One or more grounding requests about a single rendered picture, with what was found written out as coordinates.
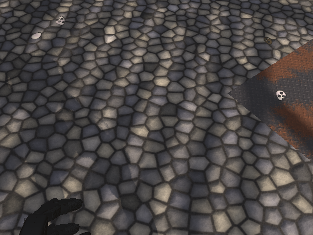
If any left robot hand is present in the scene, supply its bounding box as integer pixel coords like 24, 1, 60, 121
19, 198, 91, 235

